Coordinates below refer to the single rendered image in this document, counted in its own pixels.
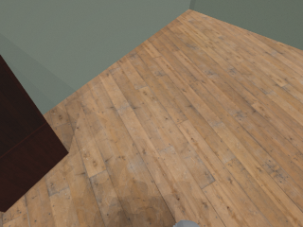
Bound cupboard door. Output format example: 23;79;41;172
0;64;44;157

